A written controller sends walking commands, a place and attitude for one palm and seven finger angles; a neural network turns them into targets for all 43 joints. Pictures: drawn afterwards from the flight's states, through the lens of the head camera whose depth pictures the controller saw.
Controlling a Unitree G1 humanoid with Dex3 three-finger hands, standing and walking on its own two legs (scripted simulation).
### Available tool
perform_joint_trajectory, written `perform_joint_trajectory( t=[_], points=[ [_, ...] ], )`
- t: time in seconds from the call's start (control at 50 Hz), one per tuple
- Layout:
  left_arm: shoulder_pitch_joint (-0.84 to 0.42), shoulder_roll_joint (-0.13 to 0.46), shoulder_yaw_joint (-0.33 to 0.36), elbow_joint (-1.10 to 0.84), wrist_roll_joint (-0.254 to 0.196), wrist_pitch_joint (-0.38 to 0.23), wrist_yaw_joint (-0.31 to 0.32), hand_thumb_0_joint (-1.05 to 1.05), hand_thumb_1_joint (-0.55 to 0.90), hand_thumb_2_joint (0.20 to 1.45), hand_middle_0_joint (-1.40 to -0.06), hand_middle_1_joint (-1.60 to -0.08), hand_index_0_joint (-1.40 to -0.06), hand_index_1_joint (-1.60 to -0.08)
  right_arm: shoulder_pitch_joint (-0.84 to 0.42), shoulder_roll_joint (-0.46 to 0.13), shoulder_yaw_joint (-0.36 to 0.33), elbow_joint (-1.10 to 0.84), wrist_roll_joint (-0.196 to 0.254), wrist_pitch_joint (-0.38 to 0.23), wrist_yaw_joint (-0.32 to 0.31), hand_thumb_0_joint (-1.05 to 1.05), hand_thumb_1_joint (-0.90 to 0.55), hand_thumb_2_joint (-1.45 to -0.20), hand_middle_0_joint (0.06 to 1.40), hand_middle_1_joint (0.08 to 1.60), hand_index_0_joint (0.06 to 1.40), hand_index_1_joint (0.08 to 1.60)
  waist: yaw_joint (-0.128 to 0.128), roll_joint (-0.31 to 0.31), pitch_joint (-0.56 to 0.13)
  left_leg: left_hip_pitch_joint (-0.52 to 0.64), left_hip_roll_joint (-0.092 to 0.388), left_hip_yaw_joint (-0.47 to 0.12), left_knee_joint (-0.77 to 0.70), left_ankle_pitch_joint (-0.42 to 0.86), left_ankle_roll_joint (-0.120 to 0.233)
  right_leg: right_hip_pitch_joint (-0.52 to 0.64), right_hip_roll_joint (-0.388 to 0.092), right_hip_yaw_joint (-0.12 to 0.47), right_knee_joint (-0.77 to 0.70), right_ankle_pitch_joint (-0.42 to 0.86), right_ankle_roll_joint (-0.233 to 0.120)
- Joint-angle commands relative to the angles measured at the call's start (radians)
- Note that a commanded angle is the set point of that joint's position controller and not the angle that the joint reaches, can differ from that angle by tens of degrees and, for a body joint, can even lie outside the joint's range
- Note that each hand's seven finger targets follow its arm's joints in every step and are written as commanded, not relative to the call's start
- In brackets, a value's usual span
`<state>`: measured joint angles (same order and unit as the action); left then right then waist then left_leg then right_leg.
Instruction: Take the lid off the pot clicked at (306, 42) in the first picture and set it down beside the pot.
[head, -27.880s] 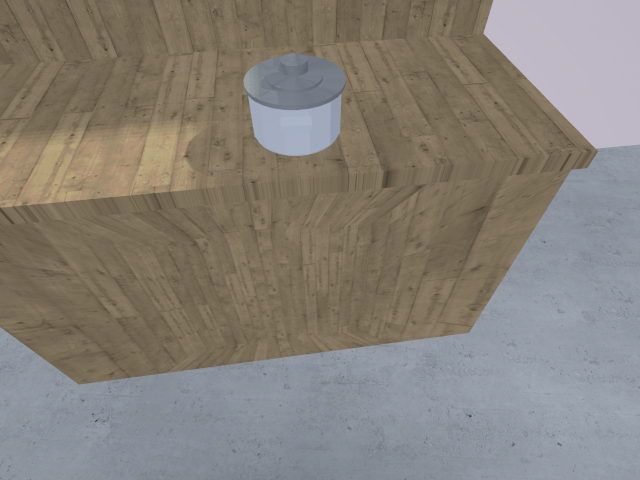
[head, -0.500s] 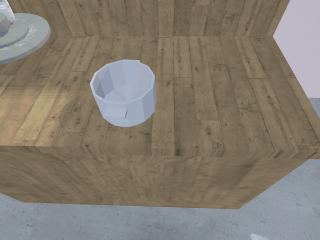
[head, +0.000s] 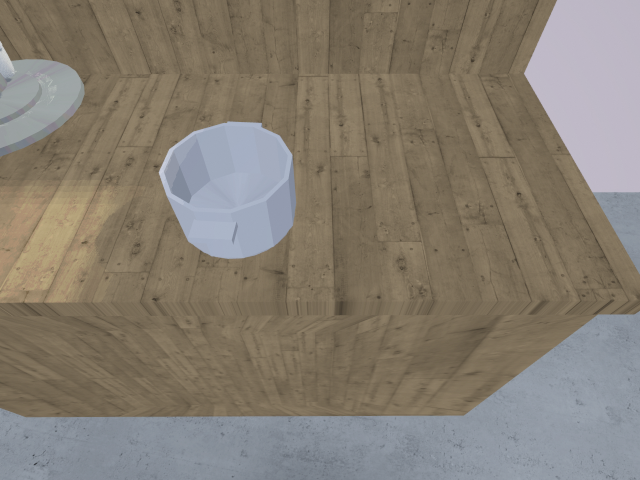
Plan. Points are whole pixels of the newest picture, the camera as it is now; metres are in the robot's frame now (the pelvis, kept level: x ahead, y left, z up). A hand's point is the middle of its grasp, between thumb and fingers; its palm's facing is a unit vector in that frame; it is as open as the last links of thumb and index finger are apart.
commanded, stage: lower the lid onto the table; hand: left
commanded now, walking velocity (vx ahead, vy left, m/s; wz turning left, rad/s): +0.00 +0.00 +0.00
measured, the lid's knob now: out of the picture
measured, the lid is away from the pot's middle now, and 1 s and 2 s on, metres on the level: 0.23 0.24 0.24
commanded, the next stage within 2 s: none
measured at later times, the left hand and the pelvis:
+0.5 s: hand out of the picture +0.45 +0.33 +0.22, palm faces -0.34 -0.16 -0.93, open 8.1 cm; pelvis +0.00 +0.00 +0.00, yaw +0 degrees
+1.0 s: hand (5, 141) +0.46 +0.34 +0.19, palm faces -0.36 -0.16 -0.92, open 8.1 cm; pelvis +0.00 +0.02 +0.00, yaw +0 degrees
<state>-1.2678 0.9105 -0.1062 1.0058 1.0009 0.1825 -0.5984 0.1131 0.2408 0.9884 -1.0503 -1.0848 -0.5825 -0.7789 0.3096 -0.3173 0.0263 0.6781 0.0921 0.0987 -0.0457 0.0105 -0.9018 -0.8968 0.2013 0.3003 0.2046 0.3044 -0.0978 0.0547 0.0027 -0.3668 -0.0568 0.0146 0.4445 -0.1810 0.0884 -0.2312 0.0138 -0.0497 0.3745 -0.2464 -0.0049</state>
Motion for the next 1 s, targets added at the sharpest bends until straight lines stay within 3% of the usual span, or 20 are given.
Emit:
perform_joint_trajectory(
  t=[0.0,0.02,0.1,0.12,0.16,0.18,0.2,0.28,0.32,0.42,0.5,0.52,0.58,0.6,0.66,0.7,0.72,0.82,0.9,0.98],
  points=[
    [-0.485,0.268,0.053,-0.163,-0.005,-0.012,0.052,0.0,0.54,1.137,-1.047,-1.083,-0.816,-0.925,0.014,-0.158,-0.054,-0.101,0.011,-0.022,-0.006,0.0,-0.9,-0.9,0.2,0.3,0.2,0.3,-0.004,0.078,-0.388,0.369,0.035,-0.077,0.017,0.363,0.004,-0.05,0.041,-0.001,-0.027,0.258,-0.04],
    [-0.525,0.307,0.074,-0.195,0.007,-0.015,0.057,0.0,0.54,1.137,-1.047,-1.083,-0.816,-0.925,0.014,-0.156,-0.053,-0.096,0.006,-0.018,-0.006,0.0,-0.9,-0.9,0.2,0.3,0.2,0.3,0.002,0.064,-0.415,0.368,0.033,-0.076,0.014,0.339,0.006,-0.029,0.043,0.006,-0.021,0.257,-0.036],
    [-0.602,0.274,0.041,-0.274,-0.011,-0.027,0.06,0.0,0.54,1.137,-1.047,-1.083,-0.816,-0.925,0.011,-0.16,-0.057,-0.097,0.009,-0.022,-0.012,0.0,-0.9,-0.9,0.2,0.3,0.2,0.3,-0.011,0.136,-0.463,0.442,0.038,-0.092,0.025,0.398,0.006,-0.053,0.045,0.0,-0.026,0.259,-0.042],
    [-0.619,0.305,0.065,-0.287,0.003,-0.028,0.064,0.0,0.54,1.137,-1.047,-1.083,-0.816,-0.925,0.014,-0.153,-0.057,-0.093,0.004,-0.025,-0.015,0.0,-0.9,-0.9,0.2,0.3,0.2,0.3,-0.009,0.124,-0.472,0.444,0.036,-0.093,0.024,0.38,0.009,-0.046,0.05,0.006,-0.027,0.252,-0.037],
    [-0.583,0.344,0.097,-0.217,0.007,-0.041,0.069,0.0,0.54,1.137,-1.047,-1.083,-0.816,-0.925,0.019,-0.156,-0.049,-0.086,0.005,-0.025,-0.019,0.0,-0.9,-0.9,0.2,0.3,0.2,0.3,-0.007,0.102,-0.449,0.406,0.032,-0.086,0.02,0.338,0.011,-0.035,0.05,0.004,-0.02,0.246,-0.036],
    [-0.572,0.324,0.084,-0.193,0.005,-0.046,0.068,0.0,0.54,1.137,-1.047,-1.083,-0.816,-0.925,0.016,-0.154,-0.049,-0.085,0.006,-0.025,-0.021,0.0,-0.9,-0.9,0.2,0.3,0.2,0.3,-0.008,0.108,-0.433,0.398,0.031,-0.084,0.014,0.316,0.01,-0.047,0.049,0.003,-0.022,0.234,-0.037],
    [-0.552,0.254,0.029,-0.17,-0.012,-0.051,0.062,0.0,0.54,1.137,-1.047,-1.083,-0.816,-0.925,0.021,-0.158,-0.05,-0.085,0.01,-0.028,-0.021,0.0,-0.9,-0.9,0.2,0.3,0.2,0.3,-0.018,0.119,-0.41,0.397,0.032,-0.085,0.011,0.322,0.005,-0.063,0.045,-0.004,-0.03,0.232,-0.041],
    [-0.554,0.288,0.047,-0.103,-0.003,-0.059,0.068,0.0,0.54,1.137,-1.047,-1.083,-0.816,-0.925,0.023,-0.16,-0.047,-0.07,0.006,-0.027,-0.018,0.0,-0.9,-0.9,0.2,0.3,0.2,0.3,-0.018,0.067,-0.377,0.337,0.031,-0.076,0.0,0.206,0.01,-0.057,0.044,0.003,-0.027,0.202,-0.036],
    [-0.612,0.309,0.053,-0.167,0.001,-0.072,0.073,0.0,0.54,1.137,-1.047,-1.083,-0.816,-0.925,0.027,-0.163,-0.049,-0.071,0.004,-0.027,-0.019,0.0,-0.9,-0.9,0.2,0.3,0.2,0.3,-0.015,0.086,-0.434,0.363,0.033,-0.083,0.002,0.249,0.008,-0.033,0.045,0.006,-0.022,0.225,-0.036],
    [-0.603,0.332,0.079,-0.167,0.002,-0.096,0.082,0.0,0.54,1.137,-1.047,-1.083,-0.816,-0.925,0.038,-0.164,-0.052,-0.073,0.0,-0.033,-0.022,0.0,-0.9,-0.9,0.2,0.3,0.2,0.3,-0.015,0.121,-0.455,0.397,0.038,-0.092,0.018,0.325,0.005,-0.049,0.049,0.006,-0.016,0.244,-0.036],
    [-0.531,0.264,0.055,-0.152,-0.018,-0.108,0.081,0.0,0.54,1.137,-1.047,-1.083,-0.816,-0.925,0.054,-0.165,-0.06,-0.075,0.002,-0.037,-0.021,0.0,-0.9,-0.9,0.2,0.3,0.2,0.3,-0.017,0.151,-0.454,0.446,0.045,-0.103,0.035,0.44,-0.006,-0.097,0.05,-0.006,-0.016,0.258,-0.04],
    [-0.548,0.307,0.091,-0.192,-0.008,-0.108,0.086,0.0,0.54,1.137,-1.047,-1.083,-0.816,-0.925,0.051,-0.163,-0.063,-0.074,-0.005,-0.033,-0.016,0.0,-0.9,-0.9,0.2,0.3,0.2,0.3,-0.01,0.141,-0.472,0.447,0.044,-0.107,0.038,0.433,-0.004,-0.086,0.053,-0.001,-0.012,0.258,-0.036],
    [-0.483,0.288,0.086,-0.092,-0.011,-0.107,0.084,0.0,0.54,1.137,-1.047,-1.083,-0.816,-0.925,0.061,-0.165,-0.062,-0.068,-0.002,-0.024,-0.012,0.0,-0.9,-0.9,0.2,0.3,0.2,0.3,-0.018,0.088,-0.414,0.388,0.039,-0.094,0.037,0.378,0.002,-0.101,0.053,-0.004,-0.01,0.247,-0.033],
    [-0.47,0.276,0.071,-0.1,-0.023,-0.113,0.082,0.0,0.54,1.137,-1.047,-1.083,-0.816,-0.925,0.061,-0.171,-0.063,-0.074,0.003,-0.023,-0.011,0.0,-0.9,-0.9,0.2,0.3,0.2,0.3,-0.019,0.104,-0.417,0.388,0.041,-0.094,0.036,0.404,-0.005,-0.095,0.049,-0.005,-0.013,0.259,-0.038],
    [-0.495,0.326,0.104,-0.105,-0.009,-0.116,0.091,0.0,0.54,1.137,-1.047,-1.083,-0.816,-0.925,0.066,-0.169,-0.063,-0.073,-0.001,-0.014,-0.011,0.0,-0.9,-0.9,0.2,0.3,0.2,0.3,-0.017,0.07,-0.449,0.379,0.037,-0.095,0.042,0.374,0.005,-0.081,0.054,0.001,-0.003,0.257,-0.032],
    [-0.481,0.29,0.072,-0.08,-0.019,-0.124,0.089,0.0,0.54,1.137,-1.047,-1.083,-0.816,-0.925,0.067,-0.174,-0.063,-0.073,0.002,-0.014,-0.015,0.0,-0.9,-0.9,0.2,0.3,0.2,0.3,-0.027,0.09,-0.428,0.376,0.039,-0.089,0.041,0.38,0.003,-0.102,0.052,-0.002,-0.011,0.256,-0.035],
    [-0.541,0.343,0.106,-0.144,-0.011,-0.126,0.095,0.0,0.54,1.137,-1.047,-1.083,-0.816,-0.925,0.071,-0.176,-0.065,-0.069,-0.002,-0.011,-0.013,0.0,-0.9,-0.9,0.2,0.3,0.2,0.3,-0.022,0.098,-0.457,0.397,0.044,-0.095,0.038,0.363,0.002,-0.09,0.054,0.002,-0.008,0.248,-0.031],
    [-0.58,0.346,0.118,-0.248,-0.013,-0.15,0.108,0.0,0.54,1.137,-1.047,-1.083,-0.816,-0.925,0.076,-0.17,-0.071,-0.08,-0.01,-0.024,-0.02,0.0,-0.9,-0.9,0.2,0.3,0.2,0.3,-0.017,0.201,-0.549,0.518,0.056,-0.129,0.058,0.499,-0.019,-0.13,0.06,-0.001,-0.004,0.237,-0.035],
    [-0.446,0.289,0.1,-0.105,-0.031,-0.155,0.103,0.0,0.54,1.137,-1.047,-1.083,-0.816,-0.925,0.09,-0.175,-0.07,-0.073,-0.002,-0.022,-0.018,0.0,-0.9,-0.9,0.2,0.3,0.2,0.3,-0.022,0.148,-0.462,0.457,0.056,-0.125,0.055,0.475,-0.026,-0.16,0.056,-0.009,-0.009,0.224,-0.037],
    [-0.463,0.253,0.073,-0.064,-0.029,-0.143,0.103,0.0,0.54,1.137,-1.047,-1.083,-0.816,-0.925,0.088,-0.174,-0.073,-0.061,-0.005,-0.011,-0.009,0.0,-0.9,-0.9,0.2,0.3,0.2,0.3,-0.031,0.094,-0.41,0.402,0.051,-0.123,0.044,0.33,-0.013,-0.189,0.058,-0.01,-0.007,0.179,-0.033]
  ],
)
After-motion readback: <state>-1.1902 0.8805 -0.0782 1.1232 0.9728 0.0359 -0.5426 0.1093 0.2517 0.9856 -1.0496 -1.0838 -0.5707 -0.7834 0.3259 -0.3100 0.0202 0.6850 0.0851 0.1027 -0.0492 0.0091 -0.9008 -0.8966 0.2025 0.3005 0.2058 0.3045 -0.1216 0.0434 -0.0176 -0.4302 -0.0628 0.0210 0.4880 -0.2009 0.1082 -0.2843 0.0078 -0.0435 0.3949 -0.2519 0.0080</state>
